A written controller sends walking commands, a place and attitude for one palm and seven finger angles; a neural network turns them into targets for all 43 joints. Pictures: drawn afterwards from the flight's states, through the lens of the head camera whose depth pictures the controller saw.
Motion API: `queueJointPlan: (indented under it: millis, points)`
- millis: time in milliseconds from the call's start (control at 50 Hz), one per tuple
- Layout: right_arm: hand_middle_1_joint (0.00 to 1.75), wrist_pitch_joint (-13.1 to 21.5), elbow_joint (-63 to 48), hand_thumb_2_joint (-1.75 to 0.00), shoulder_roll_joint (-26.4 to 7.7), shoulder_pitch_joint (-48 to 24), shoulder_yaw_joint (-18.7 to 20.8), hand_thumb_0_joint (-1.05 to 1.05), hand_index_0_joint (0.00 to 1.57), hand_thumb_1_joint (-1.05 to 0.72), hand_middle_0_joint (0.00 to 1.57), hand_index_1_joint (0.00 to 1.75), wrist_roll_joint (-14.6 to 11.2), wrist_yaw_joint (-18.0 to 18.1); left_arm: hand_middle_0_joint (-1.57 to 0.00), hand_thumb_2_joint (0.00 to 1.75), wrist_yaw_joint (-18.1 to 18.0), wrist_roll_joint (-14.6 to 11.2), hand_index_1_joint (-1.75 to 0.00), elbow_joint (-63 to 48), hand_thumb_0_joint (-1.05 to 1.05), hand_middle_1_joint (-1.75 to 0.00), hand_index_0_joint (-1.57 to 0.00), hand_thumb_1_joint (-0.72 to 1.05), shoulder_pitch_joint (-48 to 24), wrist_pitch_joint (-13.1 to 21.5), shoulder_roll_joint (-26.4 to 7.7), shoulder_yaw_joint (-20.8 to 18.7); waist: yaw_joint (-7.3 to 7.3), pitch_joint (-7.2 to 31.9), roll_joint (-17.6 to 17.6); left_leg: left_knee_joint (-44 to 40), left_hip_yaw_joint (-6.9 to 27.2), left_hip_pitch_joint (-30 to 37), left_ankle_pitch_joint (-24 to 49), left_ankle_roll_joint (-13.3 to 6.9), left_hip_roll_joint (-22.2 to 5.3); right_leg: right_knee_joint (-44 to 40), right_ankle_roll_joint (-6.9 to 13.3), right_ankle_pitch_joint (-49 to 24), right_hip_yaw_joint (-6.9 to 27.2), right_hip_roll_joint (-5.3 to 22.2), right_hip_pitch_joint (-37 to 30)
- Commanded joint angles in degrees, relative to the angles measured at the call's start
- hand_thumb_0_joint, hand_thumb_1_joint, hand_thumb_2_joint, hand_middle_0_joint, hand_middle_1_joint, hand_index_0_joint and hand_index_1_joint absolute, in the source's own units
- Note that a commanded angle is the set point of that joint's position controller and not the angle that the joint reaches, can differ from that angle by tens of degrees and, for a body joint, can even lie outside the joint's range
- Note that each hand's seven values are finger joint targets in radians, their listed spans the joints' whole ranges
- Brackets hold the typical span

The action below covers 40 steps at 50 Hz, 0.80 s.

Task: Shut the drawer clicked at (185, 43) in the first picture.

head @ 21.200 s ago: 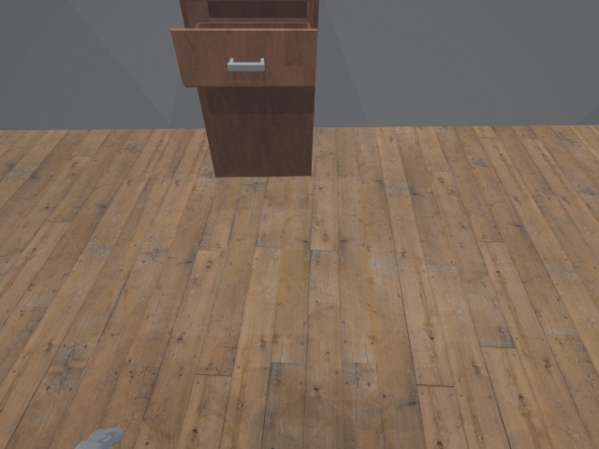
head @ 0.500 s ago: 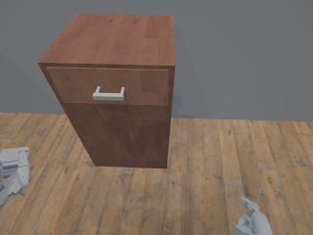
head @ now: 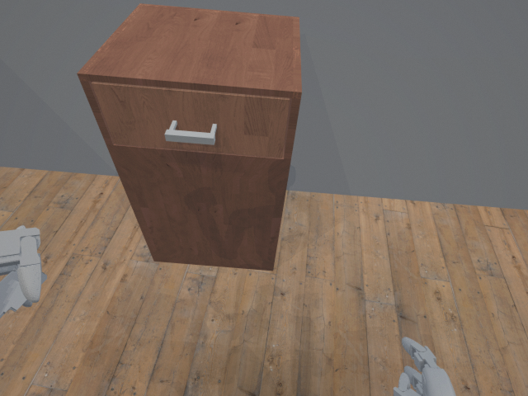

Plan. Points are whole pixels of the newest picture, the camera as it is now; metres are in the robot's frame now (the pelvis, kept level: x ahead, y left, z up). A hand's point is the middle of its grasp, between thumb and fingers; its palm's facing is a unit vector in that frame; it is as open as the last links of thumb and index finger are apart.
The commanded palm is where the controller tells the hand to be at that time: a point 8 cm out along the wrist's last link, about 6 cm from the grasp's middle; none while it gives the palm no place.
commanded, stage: step back with the hand held close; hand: left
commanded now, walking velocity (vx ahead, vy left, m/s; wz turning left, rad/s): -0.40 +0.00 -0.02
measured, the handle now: (192, 131) +0.69 +0.19 -0.02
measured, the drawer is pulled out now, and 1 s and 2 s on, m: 0.00 0.00 0.00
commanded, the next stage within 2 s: stop stepping back and stand still in 0.58 s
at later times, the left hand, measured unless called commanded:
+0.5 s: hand out of the picture +0.12 +0.26 +0.20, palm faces +0.43 -0.78 -0.46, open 3.2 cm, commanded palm +0.05 +0.29 +0.19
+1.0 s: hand out of the picture +0.03 +0.24 +0.18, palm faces +0.33 -0.82 -0.47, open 3.2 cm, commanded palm +0.00 +0.27 +0.19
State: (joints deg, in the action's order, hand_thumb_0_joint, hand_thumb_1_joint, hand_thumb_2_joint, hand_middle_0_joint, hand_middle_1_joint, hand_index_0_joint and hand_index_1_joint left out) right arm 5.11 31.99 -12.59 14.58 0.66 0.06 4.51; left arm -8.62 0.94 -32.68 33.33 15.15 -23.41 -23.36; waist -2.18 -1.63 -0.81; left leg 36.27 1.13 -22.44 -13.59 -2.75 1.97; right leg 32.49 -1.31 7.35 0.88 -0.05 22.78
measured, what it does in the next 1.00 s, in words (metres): walks backwards: right foot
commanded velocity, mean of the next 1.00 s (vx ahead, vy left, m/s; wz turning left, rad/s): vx -0.17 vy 0.02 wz -0.02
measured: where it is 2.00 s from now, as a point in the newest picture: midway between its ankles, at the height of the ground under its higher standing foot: outside the picture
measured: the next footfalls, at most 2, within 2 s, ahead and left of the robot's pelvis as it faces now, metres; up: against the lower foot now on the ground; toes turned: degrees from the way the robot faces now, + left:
right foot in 0.62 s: -0.13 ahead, -0.10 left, +0.00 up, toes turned +0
left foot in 1.04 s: -0.10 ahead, +0.14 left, +0.00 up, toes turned +2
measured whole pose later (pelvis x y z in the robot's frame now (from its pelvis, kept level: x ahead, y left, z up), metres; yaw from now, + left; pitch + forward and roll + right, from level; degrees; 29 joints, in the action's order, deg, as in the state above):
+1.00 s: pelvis -0.15 +0.00 +0.01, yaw -4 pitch +2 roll +0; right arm 4.6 38.1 -13.2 18.4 1.2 -0.5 4.3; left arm -7.2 -3.1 -34.8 42.1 14.1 -24.8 -25.7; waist -0.6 6.4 -3.6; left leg 46.8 -1.4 -27.8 -13.9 0.5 -0.5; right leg 28.1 -0.7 21.3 1.7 1.8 9.2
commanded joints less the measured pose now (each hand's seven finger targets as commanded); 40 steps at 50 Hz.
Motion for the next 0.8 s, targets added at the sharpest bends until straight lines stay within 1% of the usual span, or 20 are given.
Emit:
queueJointPlan:
  millis: [0, 80, 160, 220, 280, 320, 340, 380, 460, 520, 540, 580, 600, 640, 660, 700, 720, 740, 760, 780]
  points:
    - [0.3, 3.97, -9.88, -0.9, -7.88, -8.62, 3.45, 0.0, 0.2, -0.9, 0.2, 0.3, 0.12, 0.58, -1.4, 0.9, -0.95, 0.29, -1.6, -11.32, 0.0, -1.6, -1.4, 0.9, 0.22, 4.26, -8.18, -7.93, 2.32, 5.06, 8.59, -20.01, 10.3, -28.75, -20.76, -4.79, -10.69, 8.81, 0.21, -7.52, 3.57, -1.11, -29.43]
    - [0.3, 3.73, -8.38, -0.9, -7.95, -7.19, 3.88, 0.0, 0.2, -0.9, 0.2, 0.3, 0.42, 0.23, -1.4, 0.9, -0.07, -0.38, -1.6, -12.2, 0.0, -1.6, -1.4, 0.9, -0.57, 4.62, -7.68, -7.29, 1.52, 6.8, 1.74, -12.48, 6.77, -20.31, -16.17, -2.8, -6.87, 1.87, 1.97, -9.67, 8.38, 2.29, -21.55]
    - [0.3, 2.61, -7.26, -0.9, -6.89, -6.17, 4.25, 0.0, 0.2, -0.9, 0.2, 0.3, 0.42, -0.42, -1.4, 0.9, -0.59, -1.29, -1.6, -12.32, 0.0, -1.6, -1.4, 0.9, -0.62, 4.76, -8.68, -7.17, 1.08, 6.93, -5.71, 1.77, 2.3, -5.78, -15.65, 0.08, -2.35, -13.26, 5.78, 14.04, 16.45, 9.88, -2.25]
    - [0.3, 1.11, -6.23, -0.9, -5.62, -5.99, 3.66, 0.0, 0.2, -0.9, 0.2, 0.3, 0.53, -0.57, -1.4, 0.9, -1.45, -2.37, -1.6, -12.92, 0.0, -1.6, -1.4, 0.9, -0.53, 4.72, -9.01, -6.78, 0.32, 8.33, -8.13, 7.39, 0.97, 6.86, -9.54, 1.58, -1.57, -17.24, 7.1, 19.02, 13.31, 13.01, 10.1]
    - [0.3, 1.21, -6.82, -0.9, -6.85, -6.23, 3.62, 0.0, 0.2, -0.9, 0.2, 0.3, 0.54, 0.4, -1.4, 0.9, -1.93, -2.48, -1.6, -14.53, 0.0, -1.6, -1.4, 0.9, 0.64, 5.42, -9.19, -7.42, -0.16, 7.29, 3.49, -8.53, 9.01, 3.08, -15.24, -1.36, -6.91, -5.65, 3.04, 18.92, 5.64, 4.79, 9.15]
    - [0.3, 3.36, -8.5, -0.9, -8.24, -8.45, 3.49, 0.0, 0.2, -0.9, 0.2, 0.3, 1.08, 0.96, -1.4, 0.9, -1.97, -0.52, -1.6, -16.53, 0.0, -1.6, -1.4, 0.9, -0.22, 5.91, -8.56, -8.7, 0.78, 7.33, 23.69, -31.14, 26.43, -22.64, -34.38, -7.97, -21.96, 28.28, -0.44, 12.65, 0.28, -6.37, -12.45]
    - [0.3, 4.06, -7.39, -0.9, -6.82, -7.27, 3.58, 0.0, 0.2, -0.9, 0.2, 0.3, 1.31, 1.11, -1.4, 0.9, -2.18, -0.22, -1.6, -17.06, 0.0, -1.6, -1.4, 0.9, -3.04, 5.48, -9.97, -9.41, 0.2, 6.69, 19.11, -31.8, 26.44, -23.79, -29.63, -9.24, -23.73, 38.62, -0.26, 14.33, 3.23, -5.74, -11.38]
    - [0.3, 4.89, -6.65, -0.9, -6.86, -7.21, 4.44, 0.0, 0.2, -0.9, 0.2, 0.3, 0.71, 0.48, -1.4, 0.9, -1.99, -1.18, -1.6, -17.87, 0.0, -1.6, -1.4, 0.9, -2.48, 5.58, -10.9, -10.05, 1.4, 10.16, 8.96, -24.65, 19.68, -14.1, -18.95, -7.81, -21.55, 35.63, -0.07, 17.3, 4.16, -5.31, -7.59]
    - [0.3, 6.12, -4.05, -0.9, -5.67, -6.43, 3.62, 0.0, 0.2, -0.9, 0.2, 0.3, 1.15, -1.05, -1.4, 0.9, -1.32, -3.11, -1.6, -14.55, 0.0, -1.6, -1.4, 0.9, 3.19, 4.51, -6.11, -5.37, 1.91, 7.88, 13.76, -25.77, 12.85, -2.27, -16.31, -3.72, -15.76, 14.0, 1.22, 23.59, -2.76, -4.51, -5.08]
    - [0.3, 6.74, -1.31, -0.9, -5.77, -5.11, 3.01, 0.0, 0.2, -0.9, 0.2, 0.3, 2.04, -1.28, -1.4, 0.9, -0.31, -4.01, -1.6, -13.77, 0.0, -1.6, -1.4, 0.9, 0.06, 4.86, -5.93, -3.12, 1.34, 9.94, 15.94, -27.16, 10.86, 7.74, -11.55, 1.12, -15.5, -4.49, 2.88, 25.93, -3.83, -3.81, -6.02]
    - [0.3, 6.5, -0.76, -0.9, -5.58, -4.74, 2.88, 0.0, 0.2, -0.9, 0.2, 0.3, 2.32, -1.35, -1.4, 0.9, 0.04, -4.06, -1.6, -13.97, 0.0, -1.6, -1.4, 0.9, -1.42, 5.21, -6.24, -2.62, 1.58, 10.39, 13.97, -24.51, 9.57, 10.4, -7.28, 2.72, -14.19, -12.68, 3.77, 22.41, -2.72, -2.62, -6.71]
    - [0.3, 5.13, 0.4, -0.9, -3.87, -3.4, 2.5, 0.0, 0.2, -0.9, 0.2, 0.3, 2.22, -1.28, -1.4, 0.9, 0.17, -3.63, -1.6, -14.94, 0.0, -1.6, -1.4, 0.9, -3.39, 5.99, -9.94, -4.57, 1.07, 12.09, 2.15, -6.57, 0.9, 17.51, 7.28, 4.3, -8.62, -20.53, 7.9, 7.35, 8.45, 8.78, -0.43]
    - [0.3, 4.81, -0.14, -0.9, -3.05, -5.51, 1.91, 0.0, 0.2, -0.9, 0.2, 0.3, 1.75, -0.72, -1.4, 0.9, 0.02, -4.08, -1.6, -15.74, 0.0, -1.6, -1.4, 0.9, -5.65, 6.49, -11.67, -5.45, 1.28, 11.12, -4.44, 1.65, -1.21, 17.88, 4.81, 4.15, -6.02, -20.55, 8.13, -4.87, 11.41, 14.32, 4.15]
    - [0.3, 6.14, -2.53, -0.9, -2.52, -8.25, 0.5, 0.0, 0.2, -0.9, 0.2, 0.3, 2.49, 0.43, -1.4, 0.9, -0.31, -3.78, -1.6, -15.73, 0.0, -1.6, -1.4, 0.9, -7.66, 7.36, -16.76, -10.76, 2.9, 11.25, -3.6, 1.66, -4.28, 12.65, 2.23, 3.93, -5.62, -12.97, 5.91, -23.57, 5.23, 15.07, -0.89]
    - [0.3, 6.04, -1.81, -0.9, -2.69, -7.45, 1.5, 0.0, 0.2, -0.9, 0.2, 0.3, 1.15, 1.05, -1.4, 0.9, 0.9, -3.85, -1.6, -14.53, 0.0, -1.6, -1.4, 0.9, -7.17, 6.47, -10.86, -5.66, 0.93, 12.86, -10.88, -2.58, -3.73, 15.83, 10.48, 3.62, -3.29, -8.87, 3.69, -21.62, -0.69, 9.42, -2.68]
    - [0.3, 5.33, -4.98, -0.9, -5.14, -8.92, 2.09, 0.0, 0.2, -0.9, 0.2, 0.3, 0.48, 1.25, -1.4, 0.9, 1.48, -4.62, -1.6, -13.59, 0.0, -1.6, -1.4, 0.9, -1.03, 2.92, -10.3, -6.79, 1.7, 16.4, 1.97, -8.57, -0.06, 26.16, 31.7, 1.5, -6.54, 0.63, -0.23, -10.51, -4.0, 0.93, -0.93]
    - [0.3, 5.18, -5.73, -0.9, -5.87, -9.28, 2.01, 0.0, 0.2, -0.9, 0.2, 0.3, 0.23, 0.82, -1.4, 0.9, 1.75, -4.91, -1.6, -12.52, 0.0, -1.6, -1.4, 0.9, 1.67, 2.21, -9.64, -6.8, 2.24, 15.79, 10.29, -13.49, 4.94, 24.77, 29.32, -0.82, -9.67, 3.6, -0.58, 4.17, -3.86, -2.54, -1.48]
    - [0.3, 5.39, -5.89, -0.9, -6.13, -9.76, 1.79, 0.0, 0.2, -0.9, 0.2, 0.3, 0.18, 0.23, -1.4, 0.9, 1.97, -5.47, -1.6, -12.21, 0.0, -1.6, -1.4, 0.9, 2.09, 2.57, -9.04, -6.44, 2.4, 13.55, 15.8, -21.57, 9.46, 18.51, 9.58, -1.48, -12.58, 5.54, 0.54, 23.27, -3.19, -3.58, -3.81]
    - [0.3, 5.17, -6.66, -0.9, -6.13, -10.2, 1.74, 0.0, 0.2, -0.9, 0.2, 0.3, 0.58, 0.1, -1.4, 0.9, 1.52, -5.64, -1.6, -12.04, 0.0, -1.6, -1.4, 0.9, 3.61, 2.31, -9.69, -8.22, 2.89, 9.95, 17.64, -29.37, 11.63, 8.51, -14.02, 0.39, -12.56, 3.59, 2.25, 28.7, -3.84, -4.46, -8.7]
    - [0.3, 4.74, -7.64, -0.9, -6.52, -11.16, 1.71, 0.0, 0.2, -0.9, 0.2, 0.3, 0.82, 0.12, -1.4, 0.9, 1.19, -5.67, -1.6, -12.77, 0.0, -1.6, -1.4, 0.9, 5.19, 1.77, -10.4, -9.86, 3.1, 6.84, 19.37, -30.98, 11.07, 0.76, -21.98, 2.33, -10.85, -1.91, 3.42, 27.16, -5.61, -4.89, -13.15]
